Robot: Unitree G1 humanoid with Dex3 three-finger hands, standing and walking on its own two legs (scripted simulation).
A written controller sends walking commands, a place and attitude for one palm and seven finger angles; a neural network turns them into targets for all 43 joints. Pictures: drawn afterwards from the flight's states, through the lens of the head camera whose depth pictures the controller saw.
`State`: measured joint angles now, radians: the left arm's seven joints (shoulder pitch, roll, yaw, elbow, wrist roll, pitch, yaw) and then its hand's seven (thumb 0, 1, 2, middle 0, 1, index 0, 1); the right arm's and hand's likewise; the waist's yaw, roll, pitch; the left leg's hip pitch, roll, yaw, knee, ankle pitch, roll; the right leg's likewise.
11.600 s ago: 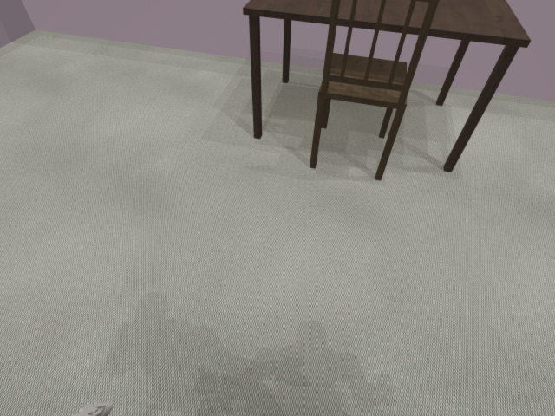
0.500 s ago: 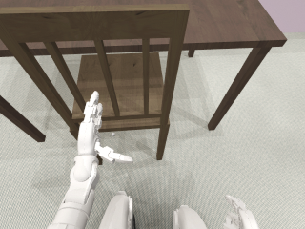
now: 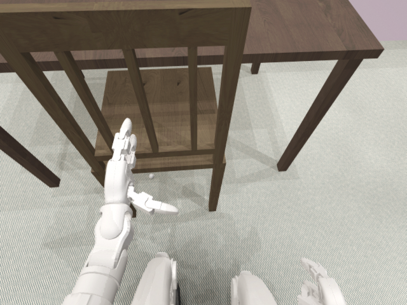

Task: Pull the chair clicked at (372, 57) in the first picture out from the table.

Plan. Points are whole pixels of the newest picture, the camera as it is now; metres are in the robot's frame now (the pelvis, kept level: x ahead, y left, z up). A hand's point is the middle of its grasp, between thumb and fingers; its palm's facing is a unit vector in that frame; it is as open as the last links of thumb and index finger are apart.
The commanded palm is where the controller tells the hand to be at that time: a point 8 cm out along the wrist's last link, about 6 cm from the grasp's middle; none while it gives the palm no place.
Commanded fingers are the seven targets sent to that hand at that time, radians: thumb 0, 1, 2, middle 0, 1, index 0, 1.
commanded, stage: aim the fingers beside a spindle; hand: left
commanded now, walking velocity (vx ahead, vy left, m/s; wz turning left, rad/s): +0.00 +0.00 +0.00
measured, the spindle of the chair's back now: (145, 110) +0.49 +0.14 +0.05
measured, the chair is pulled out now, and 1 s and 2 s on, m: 0.00 0.00 0.00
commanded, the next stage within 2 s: push the fingers through the gap in 0.08 s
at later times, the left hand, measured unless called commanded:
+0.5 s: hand (150, 161) +0.38 +0.12 +0.02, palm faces +0.07 -1.00 -0.03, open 16.9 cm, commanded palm +0.36 +0.17 +0.02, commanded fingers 0.00 -0.50 0.30 -0.06 -0.08 -0.06 -0.08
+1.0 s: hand (150, 140) +0.44 +0.13 +0.02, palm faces +0.10 -0.99 -0.03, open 16.9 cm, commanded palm +0.41 +0.17 +0.02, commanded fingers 0.00 -0.50 0.30 -0.06 -0.08 -0.06 -0.08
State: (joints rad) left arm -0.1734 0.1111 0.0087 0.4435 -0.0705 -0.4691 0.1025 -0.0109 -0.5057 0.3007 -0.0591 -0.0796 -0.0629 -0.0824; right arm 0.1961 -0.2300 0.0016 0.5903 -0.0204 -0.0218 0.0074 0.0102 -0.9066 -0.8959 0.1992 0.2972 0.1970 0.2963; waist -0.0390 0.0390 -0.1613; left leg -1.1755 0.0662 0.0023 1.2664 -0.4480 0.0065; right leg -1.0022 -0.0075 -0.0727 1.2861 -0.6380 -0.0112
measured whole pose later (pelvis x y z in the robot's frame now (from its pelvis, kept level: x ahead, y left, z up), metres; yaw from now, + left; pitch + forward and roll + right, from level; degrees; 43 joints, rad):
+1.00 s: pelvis +0.00 +0.00 +0.00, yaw -1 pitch +24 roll -3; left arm -0.51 0.18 0.18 0.77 -0.06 -0.49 0.09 -0.01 -0.50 0.30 -0.06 -0.08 -0.06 -0.08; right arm 0.25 -0.24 0.00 0.64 -0.04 0.01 0.02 0.01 -0.91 -0.90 0.20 0.30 0.20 0.30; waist -0.09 0.04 -0.16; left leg -1.24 0.08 0.01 1.28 -0.45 0.01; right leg -1.07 0.00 -0.06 1.29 -0.63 -0.01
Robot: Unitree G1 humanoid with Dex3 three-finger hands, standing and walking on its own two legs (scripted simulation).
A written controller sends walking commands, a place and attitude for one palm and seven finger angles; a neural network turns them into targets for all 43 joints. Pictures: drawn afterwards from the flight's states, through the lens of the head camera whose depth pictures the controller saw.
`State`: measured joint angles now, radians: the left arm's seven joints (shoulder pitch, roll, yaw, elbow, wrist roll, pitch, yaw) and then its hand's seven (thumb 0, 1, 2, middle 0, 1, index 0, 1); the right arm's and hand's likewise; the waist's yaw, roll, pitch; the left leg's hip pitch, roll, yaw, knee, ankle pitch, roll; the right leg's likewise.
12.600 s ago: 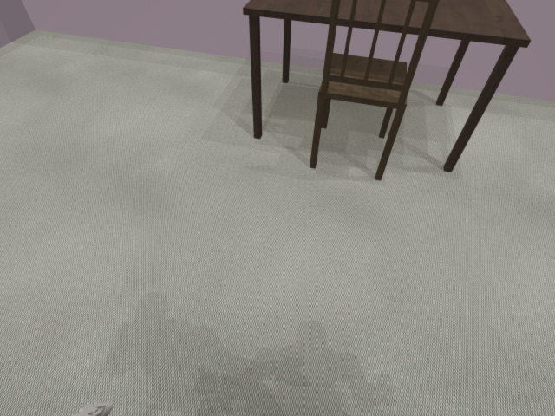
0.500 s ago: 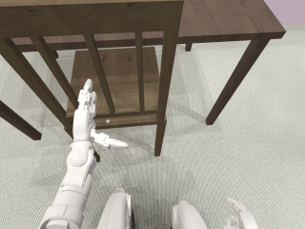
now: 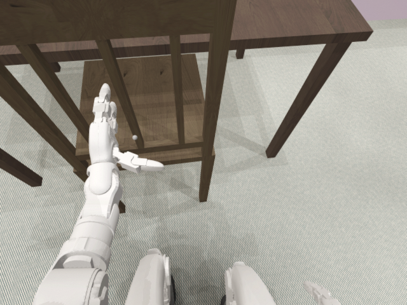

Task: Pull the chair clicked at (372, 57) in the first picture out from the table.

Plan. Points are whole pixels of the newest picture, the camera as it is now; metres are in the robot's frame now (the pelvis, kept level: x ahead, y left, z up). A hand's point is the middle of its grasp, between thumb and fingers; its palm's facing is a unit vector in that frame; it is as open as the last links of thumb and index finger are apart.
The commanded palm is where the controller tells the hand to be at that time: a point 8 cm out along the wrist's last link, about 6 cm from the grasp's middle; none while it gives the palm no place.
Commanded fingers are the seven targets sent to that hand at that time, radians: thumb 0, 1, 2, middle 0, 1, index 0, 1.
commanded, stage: push the fingers through the gap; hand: left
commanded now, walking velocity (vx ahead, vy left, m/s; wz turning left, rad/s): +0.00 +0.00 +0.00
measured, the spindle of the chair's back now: (126, 105) +0.49 +0.15 +0.06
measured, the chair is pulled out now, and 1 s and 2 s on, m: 0.00 0.00 0.00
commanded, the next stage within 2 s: hook a spindle and tug to test in 0.78 s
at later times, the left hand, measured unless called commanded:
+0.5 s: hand (139, 117) +0.48 +0.13 +0.03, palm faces +0.13 -0.99 -0.03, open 16.9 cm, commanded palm +0.44 +0.17 +0.03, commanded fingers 0.00 -0.50 0.30 -0.06 -0.08 -0.06 -0.08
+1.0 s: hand (138, 123) +0.47 +0.13 +0.03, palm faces +0.13 -0.99 -0.03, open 16.8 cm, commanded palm +0.44 +0.17 +0.03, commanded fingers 0.00 -0.50 0.30 -0.18 -0.46 -0.18 -0.46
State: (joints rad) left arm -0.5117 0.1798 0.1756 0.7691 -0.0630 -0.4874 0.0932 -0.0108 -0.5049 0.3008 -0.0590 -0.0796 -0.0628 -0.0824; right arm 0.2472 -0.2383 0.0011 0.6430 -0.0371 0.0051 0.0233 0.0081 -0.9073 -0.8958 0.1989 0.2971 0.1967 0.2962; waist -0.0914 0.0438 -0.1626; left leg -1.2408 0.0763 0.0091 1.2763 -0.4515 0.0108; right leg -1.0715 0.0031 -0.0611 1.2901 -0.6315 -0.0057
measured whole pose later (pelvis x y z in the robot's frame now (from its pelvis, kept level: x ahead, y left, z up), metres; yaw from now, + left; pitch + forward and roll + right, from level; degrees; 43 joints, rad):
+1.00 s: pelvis +0.00 +0.00 +0.00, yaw +0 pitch +25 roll -3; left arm -0.66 0.21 0.24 0.93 -0.03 -0.53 0.09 -0.01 -0.51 0.30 -0.07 -0.13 -0.08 -0.13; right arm 0.26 -0.24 0.00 0.65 -0.05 0.06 0.05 0.01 -0.91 -0.90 0.20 0.30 0.20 0.30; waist -0.11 0.04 -0.16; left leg -1.26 0.08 0.01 1.27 -0.45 0.01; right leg -1.09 0.01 -0.06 1.29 -0.63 -0.01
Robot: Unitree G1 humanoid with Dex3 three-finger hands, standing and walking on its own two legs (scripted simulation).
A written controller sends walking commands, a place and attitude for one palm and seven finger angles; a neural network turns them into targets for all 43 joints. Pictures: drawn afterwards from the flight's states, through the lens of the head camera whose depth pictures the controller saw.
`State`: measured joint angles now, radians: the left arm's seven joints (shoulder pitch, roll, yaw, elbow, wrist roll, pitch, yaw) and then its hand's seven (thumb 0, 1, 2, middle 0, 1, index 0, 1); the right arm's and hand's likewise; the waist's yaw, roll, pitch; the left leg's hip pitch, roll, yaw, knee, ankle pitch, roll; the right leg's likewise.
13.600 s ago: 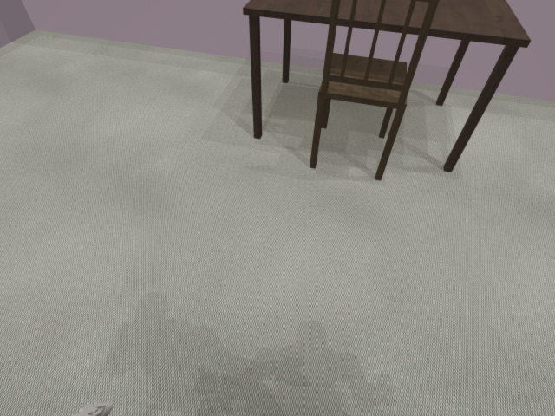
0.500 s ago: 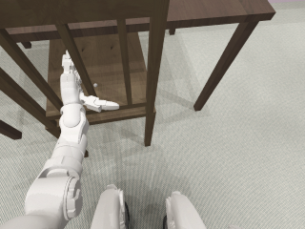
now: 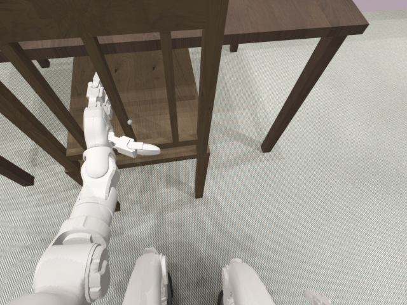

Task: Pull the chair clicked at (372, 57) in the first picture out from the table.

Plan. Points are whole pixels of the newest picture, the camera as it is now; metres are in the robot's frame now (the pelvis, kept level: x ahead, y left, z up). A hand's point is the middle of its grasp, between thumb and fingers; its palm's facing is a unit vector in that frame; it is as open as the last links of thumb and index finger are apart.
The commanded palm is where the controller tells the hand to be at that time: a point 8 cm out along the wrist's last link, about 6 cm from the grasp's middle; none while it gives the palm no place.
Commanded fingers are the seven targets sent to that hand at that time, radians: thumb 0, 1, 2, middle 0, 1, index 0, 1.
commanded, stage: hook a spindle and tug to test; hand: left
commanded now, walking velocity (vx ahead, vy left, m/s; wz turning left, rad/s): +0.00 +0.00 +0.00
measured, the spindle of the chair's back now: (117, 104) +0.48 +0.15 +0.06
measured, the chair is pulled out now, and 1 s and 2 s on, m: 0.00 0.00 0.04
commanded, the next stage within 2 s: step backward, pulling the chair out in 1.38 s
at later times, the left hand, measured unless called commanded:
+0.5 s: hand (134, 121) +0.47 +0.13 +0.03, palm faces +0.14 -0.99 -0.04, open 10.5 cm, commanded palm +0.44 +0.17 +0.03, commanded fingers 0.00 0.45 0.71 -0.50 -1.45 -0.50 -1.45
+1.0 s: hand (135, 122) +0.46 +0.12 +0.03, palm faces +0.12 -0.99 -0.02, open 4.7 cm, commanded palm +0.42 +0.17 +0.03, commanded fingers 0.00 0.90 0.90 -0.50 -1.45 -0.50 -1.45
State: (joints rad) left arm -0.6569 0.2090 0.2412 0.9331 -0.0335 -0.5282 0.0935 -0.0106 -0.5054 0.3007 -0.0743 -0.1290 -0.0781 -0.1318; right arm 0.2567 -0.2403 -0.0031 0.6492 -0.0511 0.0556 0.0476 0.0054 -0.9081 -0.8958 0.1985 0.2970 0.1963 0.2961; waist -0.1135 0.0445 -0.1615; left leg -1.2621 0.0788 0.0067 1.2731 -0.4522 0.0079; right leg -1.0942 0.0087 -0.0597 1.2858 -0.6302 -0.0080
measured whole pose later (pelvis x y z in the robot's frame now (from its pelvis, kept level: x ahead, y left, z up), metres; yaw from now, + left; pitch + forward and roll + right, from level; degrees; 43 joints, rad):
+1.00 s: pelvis +0.00 +0.00 +0.00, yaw -1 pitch +25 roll -3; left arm -0.62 0.19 0.23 0.88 -0.03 -0.52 0.12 0.02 0.82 0.84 -0.50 -1.45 -0.48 -1.45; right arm 0.27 -0.23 0.00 0.63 -0.05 0.07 0.06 0.01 -0.91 -0.90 0.20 0.30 0.20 0.30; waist -0.12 0.05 -0.16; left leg -1.25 0.08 0.02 1.27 -0.46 0.01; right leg -1.09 0.01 -0.04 1.28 -0.63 0.00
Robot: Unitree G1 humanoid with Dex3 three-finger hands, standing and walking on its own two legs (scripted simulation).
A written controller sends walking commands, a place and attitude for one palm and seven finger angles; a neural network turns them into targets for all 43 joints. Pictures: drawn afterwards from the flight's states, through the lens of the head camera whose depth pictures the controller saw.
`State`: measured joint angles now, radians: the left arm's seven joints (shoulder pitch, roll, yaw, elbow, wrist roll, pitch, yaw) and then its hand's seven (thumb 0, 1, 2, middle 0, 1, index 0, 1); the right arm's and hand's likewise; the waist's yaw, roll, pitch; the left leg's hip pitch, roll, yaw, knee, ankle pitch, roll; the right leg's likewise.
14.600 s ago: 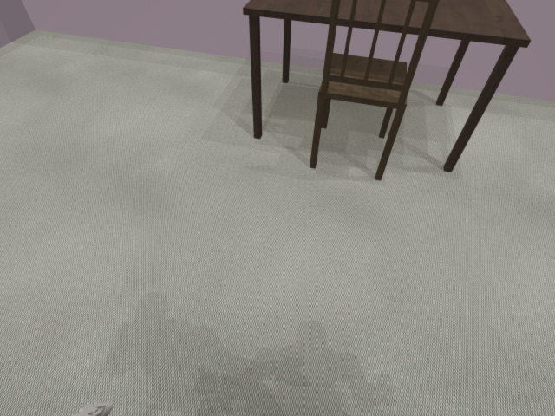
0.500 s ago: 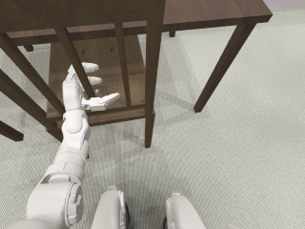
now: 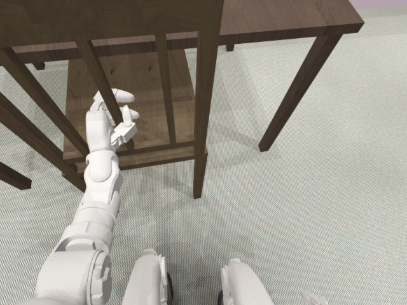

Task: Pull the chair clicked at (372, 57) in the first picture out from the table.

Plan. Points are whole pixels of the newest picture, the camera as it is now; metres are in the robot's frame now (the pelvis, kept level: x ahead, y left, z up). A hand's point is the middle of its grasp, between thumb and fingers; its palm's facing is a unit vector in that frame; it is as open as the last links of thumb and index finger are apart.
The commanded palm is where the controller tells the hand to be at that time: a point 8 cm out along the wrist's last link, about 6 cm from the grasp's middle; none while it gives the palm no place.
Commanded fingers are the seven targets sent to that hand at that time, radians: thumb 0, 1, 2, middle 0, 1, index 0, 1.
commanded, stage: hook a spindle and tug to test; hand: left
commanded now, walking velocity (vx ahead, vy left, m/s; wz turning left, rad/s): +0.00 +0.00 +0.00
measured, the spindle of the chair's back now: (113, 107) +0.48 +0.16 +0.05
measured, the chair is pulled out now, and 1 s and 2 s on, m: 0.00 0.04 0.17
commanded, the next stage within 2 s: step backward, pulling the chair out in 0.38 s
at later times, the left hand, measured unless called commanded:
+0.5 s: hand (130, 135) +0.43 +0.13 +0.03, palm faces +0.12 -0.99 -0.02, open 5.1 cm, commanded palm +0.41 +0.17 +0.03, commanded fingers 0.00 0.90 0.90 -0.50 -1.45 -0.50 -1.45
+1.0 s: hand (128, 140) +0.41 +0.12 +0.05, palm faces -0.04 -0.99 -0.14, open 4.9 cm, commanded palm +0.39 +0.17 +0.05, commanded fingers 0.00 0.90 0.90 -0.50 -1.45 -0.50 -1.45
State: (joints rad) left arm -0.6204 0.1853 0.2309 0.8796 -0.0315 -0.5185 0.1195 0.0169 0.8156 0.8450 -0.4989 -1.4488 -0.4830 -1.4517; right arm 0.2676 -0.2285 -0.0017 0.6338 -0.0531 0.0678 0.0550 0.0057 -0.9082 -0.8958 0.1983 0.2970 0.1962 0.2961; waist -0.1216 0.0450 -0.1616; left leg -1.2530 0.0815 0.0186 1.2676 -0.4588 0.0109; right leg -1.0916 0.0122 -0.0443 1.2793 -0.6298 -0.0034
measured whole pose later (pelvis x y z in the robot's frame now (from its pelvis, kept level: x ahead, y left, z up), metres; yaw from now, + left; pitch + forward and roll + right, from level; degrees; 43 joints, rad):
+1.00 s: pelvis +0.03 +0.01 +0.11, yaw -1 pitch +9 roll -1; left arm -0.51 0.18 0.06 0.98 -0.06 -0.18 0.06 0.05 0.78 0.82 -0.30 -1.11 -0.49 -1.45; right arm 0.22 -0.24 0.00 0.66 0.03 0.11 -0.08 0.01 -0.91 -0.90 0.20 0.30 0.20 0.30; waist -0.08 0.02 0.09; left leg -0.49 0.05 0.10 0.56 -0.22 0.02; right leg -0.36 -0.01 -0.01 0.55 -0.33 0.02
